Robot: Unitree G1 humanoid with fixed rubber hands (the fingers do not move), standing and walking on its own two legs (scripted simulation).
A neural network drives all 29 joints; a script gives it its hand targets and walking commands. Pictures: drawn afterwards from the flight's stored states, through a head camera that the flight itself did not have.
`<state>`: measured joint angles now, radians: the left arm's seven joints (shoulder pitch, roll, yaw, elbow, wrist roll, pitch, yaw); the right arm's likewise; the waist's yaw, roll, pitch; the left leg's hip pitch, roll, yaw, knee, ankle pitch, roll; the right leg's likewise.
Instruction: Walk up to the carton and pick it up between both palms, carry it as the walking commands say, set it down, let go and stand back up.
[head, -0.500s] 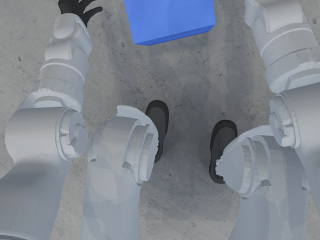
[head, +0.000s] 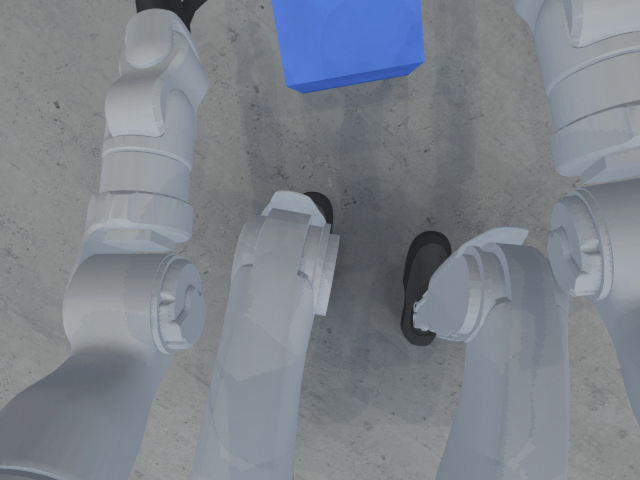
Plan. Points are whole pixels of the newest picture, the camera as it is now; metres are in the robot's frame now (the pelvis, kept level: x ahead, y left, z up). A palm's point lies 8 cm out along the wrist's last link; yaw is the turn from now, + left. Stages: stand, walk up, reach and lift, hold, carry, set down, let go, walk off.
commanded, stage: set down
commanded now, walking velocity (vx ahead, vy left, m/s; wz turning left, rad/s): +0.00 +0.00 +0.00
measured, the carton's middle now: (344, 0) +0.55 +0.10 -0.35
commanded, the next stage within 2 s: let go in 1.02 s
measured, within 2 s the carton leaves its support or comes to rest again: neither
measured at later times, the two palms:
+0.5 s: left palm out of the picture +0.49 +0.25 -0.02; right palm out of the picture +0.59 -0.06 -0.03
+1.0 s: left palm out of the picture +0.49 +0.25 +0.09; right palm out of the picture +0.59 -0.07 +0.09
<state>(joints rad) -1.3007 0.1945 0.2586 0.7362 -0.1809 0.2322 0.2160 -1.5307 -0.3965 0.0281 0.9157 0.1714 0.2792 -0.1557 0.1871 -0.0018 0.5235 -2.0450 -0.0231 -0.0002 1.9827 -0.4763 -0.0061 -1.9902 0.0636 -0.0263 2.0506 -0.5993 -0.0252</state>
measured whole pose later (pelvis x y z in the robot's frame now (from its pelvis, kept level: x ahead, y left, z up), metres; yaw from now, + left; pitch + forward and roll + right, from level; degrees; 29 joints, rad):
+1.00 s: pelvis +0.03 -0.01 +0.23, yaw +1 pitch +26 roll +0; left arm -1.17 0.13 0.36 0.64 -0.03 0.27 0.15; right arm -1.35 -0.28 -0.17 0.85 -0.01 0.29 -0.10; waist 0.17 -0.03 0.49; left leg -1.28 -0.04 -0.04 1.11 -0.29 -0.02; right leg -1.24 0.11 0.06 1.17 -0.38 -0.01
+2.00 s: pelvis +0.14 +0.00 +0.34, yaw +2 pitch +1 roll +1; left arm 0.23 0.18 0.04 0.41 0.01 0.05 -0.07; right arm 0.18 -0.19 -0.06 0.48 -0.03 0.05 0.01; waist 0.03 0.00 0.16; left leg -0.26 -0.04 -0.05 0.47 -0.23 0.00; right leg -0.20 0.05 0.07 0.49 -0.31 -0.03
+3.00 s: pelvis +0.12 +0.03 +0.34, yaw +0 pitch -3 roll +0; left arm 0.39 0.28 0.06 0.81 0.03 -0.02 0.01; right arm 0.33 -0.25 -0.08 0.84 -0.01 -0.04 -0.01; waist -0.01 -0.02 -0.11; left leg -0.22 -0.05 0.00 0.53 -0.25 0.05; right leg -0.17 0.03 0.10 0.54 -0.31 0.01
